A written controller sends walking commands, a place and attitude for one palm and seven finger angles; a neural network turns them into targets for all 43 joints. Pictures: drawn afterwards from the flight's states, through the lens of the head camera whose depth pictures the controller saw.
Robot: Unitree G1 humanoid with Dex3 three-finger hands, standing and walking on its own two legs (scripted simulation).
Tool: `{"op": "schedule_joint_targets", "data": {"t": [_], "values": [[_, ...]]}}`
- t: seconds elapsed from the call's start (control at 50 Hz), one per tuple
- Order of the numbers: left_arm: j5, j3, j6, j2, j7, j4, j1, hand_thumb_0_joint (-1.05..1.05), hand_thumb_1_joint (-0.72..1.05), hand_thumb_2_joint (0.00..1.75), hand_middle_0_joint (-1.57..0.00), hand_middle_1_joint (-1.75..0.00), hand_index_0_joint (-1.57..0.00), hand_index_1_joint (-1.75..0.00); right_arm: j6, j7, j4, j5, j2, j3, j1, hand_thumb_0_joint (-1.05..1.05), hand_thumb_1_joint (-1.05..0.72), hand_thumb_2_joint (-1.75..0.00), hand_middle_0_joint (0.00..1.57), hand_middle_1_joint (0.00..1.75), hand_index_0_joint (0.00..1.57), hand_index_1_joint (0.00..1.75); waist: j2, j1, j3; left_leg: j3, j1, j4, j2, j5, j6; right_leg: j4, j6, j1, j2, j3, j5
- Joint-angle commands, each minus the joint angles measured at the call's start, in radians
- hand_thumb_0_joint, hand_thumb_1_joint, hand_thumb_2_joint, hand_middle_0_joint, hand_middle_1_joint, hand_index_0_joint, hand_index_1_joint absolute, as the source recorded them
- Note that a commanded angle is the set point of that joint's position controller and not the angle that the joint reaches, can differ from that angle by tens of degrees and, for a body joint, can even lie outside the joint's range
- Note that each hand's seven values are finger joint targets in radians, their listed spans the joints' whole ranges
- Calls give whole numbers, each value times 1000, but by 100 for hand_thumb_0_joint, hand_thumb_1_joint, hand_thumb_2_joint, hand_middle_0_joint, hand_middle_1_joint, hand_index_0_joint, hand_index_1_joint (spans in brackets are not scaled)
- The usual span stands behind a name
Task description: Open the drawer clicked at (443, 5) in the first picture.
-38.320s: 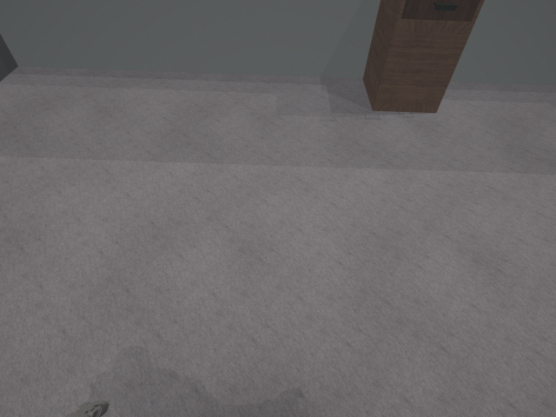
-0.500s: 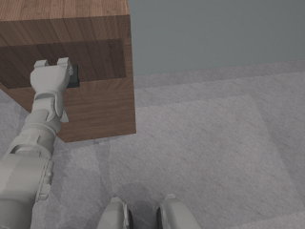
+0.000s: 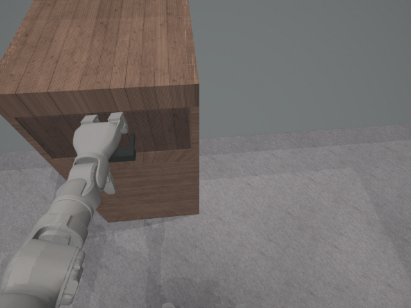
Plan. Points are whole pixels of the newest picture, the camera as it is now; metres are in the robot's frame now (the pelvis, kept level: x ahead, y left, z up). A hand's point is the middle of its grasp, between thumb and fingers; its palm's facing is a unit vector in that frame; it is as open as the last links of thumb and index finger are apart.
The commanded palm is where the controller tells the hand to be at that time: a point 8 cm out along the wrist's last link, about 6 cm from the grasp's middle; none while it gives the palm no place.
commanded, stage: re-aim the fingers above the handle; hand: left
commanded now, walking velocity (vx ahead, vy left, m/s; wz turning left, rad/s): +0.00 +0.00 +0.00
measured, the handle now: (114, 147) +0.50 +0.22 -0.06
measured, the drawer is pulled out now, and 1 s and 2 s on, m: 0.00 0.00 0.00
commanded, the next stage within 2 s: none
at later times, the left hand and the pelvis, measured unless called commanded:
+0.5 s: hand (112, 151) +0.45 +0.20 +0.00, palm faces -0.05 -0.04 -1.00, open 13.8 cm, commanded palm +0.42 +0.21 +0.05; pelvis -0.01 -0.01 -0.01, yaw +0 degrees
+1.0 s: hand (107, 152) +0.45 +0.21 -0.01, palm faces -0.06 -0.02 -1.00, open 13.8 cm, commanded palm +0.43 +0.21 +0.05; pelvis -0.02 -0.01 -0.01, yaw +0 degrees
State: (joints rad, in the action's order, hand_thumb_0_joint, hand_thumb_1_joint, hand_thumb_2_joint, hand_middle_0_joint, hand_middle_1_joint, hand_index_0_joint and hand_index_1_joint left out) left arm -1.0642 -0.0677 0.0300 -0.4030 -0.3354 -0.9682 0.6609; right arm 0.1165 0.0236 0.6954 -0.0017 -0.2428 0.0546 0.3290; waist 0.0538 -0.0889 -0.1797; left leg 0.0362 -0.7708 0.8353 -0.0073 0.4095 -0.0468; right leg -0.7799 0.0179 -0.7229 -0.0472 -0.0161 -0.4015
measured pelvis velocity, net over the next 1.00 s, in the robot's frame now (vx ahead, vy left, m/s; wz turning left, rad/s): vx -0.02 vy -0.01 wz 0.00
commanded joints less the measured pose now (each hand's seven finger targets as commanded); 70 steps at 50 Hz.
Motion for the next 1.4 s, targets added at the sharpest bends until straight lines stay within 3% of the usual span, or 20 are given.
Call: {"op": "schedule_joint_targets", "data": {"t": [0.0,0.12,0.24,0.28,0.36,0.42,0.46,0.6,0.66,0.78,0.8,0.88,0.94,1.0,1.02,1.06,1.12,1.16,1.24,1.38], "values": [[-29,95,34,-217,-102,211,347,0,-50,30,-30,-120,-30,-120,-12,-1,-47,-13,-148,62,107,0,-90,-90,20,30,20,30,42,10,-354,-42,339,-17,3,-566,15,21,24,72,-24,-8,423],[-54,98,-49,-222,-177,217,433,0,-50,30,-30,-120,-30,-120,-10,-15,-41,-18,-148,65,92,0,-90,-90,20,30,20,30,41,-4,-436,-44,360,1,5,-584,20,7,18,79,-28,-9,441],[-18,3,-81,-145,-101,156,493,0,-50,30,-30,-120,-30,-120,-17,2,-35,-8,-147,61,99,0,-90,-90,20,30,20,30,-2,-50,-374,-46,363,-28,11,-458,8,54,14,79,-25,-6,374],[-14,-20,-55,-123,-78,176,510,0,-50,30,-30,-120,-30,-120,-24,8,-39,-7,-141,56,102,0,-90,-90,20,30,20,30,18,-47,-391,-48,372,-33,12,-456,8,54,13,72,-24,-2,367],[-21,63,-30,-222,-74,92,462,0,-50,30,-30,-120,-30,-120,-25,12,-30,-9,-150,45,109,0,-90,-90,20,30,20,30,-17,-28,-315,-38,253,-33,21,-378,2,49,18,93,-20,4,345],[-44,117,-26,-299,-98,91,439,0,-50,30,-30,-120,-30,-120,-23,11,-45,-9,-151,40,108,0,-90,-90,20,30,20,30,-7,3,-366,-24,205,-25,26,-376,1,29,16,127,-19,18,372],[-42,129,-32,-294,-106,92,405,0,-50,30,-30,-120,-30,-120,-25,1,-51,-12,-151,45,108,0,-90,-90,20,30,20,30,15,19,-388,-17,208,-19,27,-401,3,18,20,145,-21,16,395],[-26,102,-28,-292,-92,97,439,0,-50,30,-30,-120,-30,-120,-37,8,-37,-1,-161,53,127,0,-90,-90,20,30,20,30,-27,-23,-378,-15,199,-23,24,-340,-5,47,7,147,-20,31,373],[-17,64,19,-247,-83,183,526,0,-50,30,-30,-120,-30,-120,-52,15,-26,-4,-155,62,136,0,-90,-90,20,30,20,30,31,-43,-408,-26,266,-18,18,-369,-2,46,12,105,-22,26,359],[-34,79,13,-257,-122,117,517,0,-50,30,-30,-120,-30,-120,-52,8,-2,-6,-157,57,143,0,-90,-90,20,30,20,30,33,-38,-384,-45,264,-21,17,-364,5,38,15,39,-26,7,302],[-30,84,-7,-259,-125,78,494,0,-50,30,-30,-120,-30,-120,-50,4,3,-7,-161,55,138,0,-90,-90,20,30,20,30,40,-33,-339,-38,242,-20,19,-344,5,40,20,33,-28,6,291],[-41,70,-48,-258,-130,64,530,0,-50,30,-30,-120,-30,-120,-45,0,-18,-5,-159,48,133,0,-90,-90,20,30,20,30,43,-33,-394,-38,250,-27,20,-353,7,36,16,52,-26,5,296],[-29,86,-67,-286,-110,22,513,0,-50,30,-30,-120,-30,-120,-41,3,-20,-6,-166,43,136,0,-90,-90,20,30,20,30,-3,-34,-368,-29,216,-26,22,-330,0,44,12,87,-25,11,309],[-28,77,-46,-271,-86,53,508,0,-50,30,-30,-120,-30,-120,-45,9,-29,-6,-163,46,141,0,-90,-90,20,30,20,30,9,-35,-395,-32,250,-20,18,-373,0,37,12,88,-24,11,345],[-27,85,-36,-282,-81,67,507,0,-50,30,-30,-120,-30,-120,-44,9,-32,-5,-161,44,140,0,-90,-90,20,30,20,30,11,-28,-410,-29,247,-20,19,-378,0,37,10,98,-25,14,352],[-32,149,-22,-395,-74,64,557,0,-50,30,-30,-120,-30,-120,-38,17,-20,-8,-175,37,141,0,-90,-90,20,30,20,30,2,-33,-380,-34,201,-7,19,-371,-2,25,10,98,-19,19,360],[-44,123,-5,-349,-75,61,504,0,-50,30,-30,-120,-30,-120,-41,16,-29,-8,-167,41,147,0,-90,-90,20,30,20,30,32,-24,-388,-33,222,-5,18,-384,2,21,12,67,-24,13,346],[-34,69,1,-269,-66,55,507,0,-50,30,-30,-120,-30,-120,-43,12,-31,-8,-160,48,152,0,-90,-90,20,30,20,30,28,-46,-380,-38,245,0,16,-396,5,25,14,43,-26,7,339],[-21,38,21,-221,-62,108,528,0,-50,30,-30,-120,-30,-120,-45,8,-19,-11,-158,60,168,0,-90,-90,20,30,20,30,60,-51,-415,-47,312,8,7,-443,10,22,15,11,-31,1,346],[-39,113,17,-299,-112,124,529,0,-50,30,-30,-120,-30,-120,-31,0,-3,-17,-167,57,157,0,-90,-90,20,30,20,30,66,-29,-419,-61,312,5,4,-485,18,6,19,1,-34,-11,340]]}}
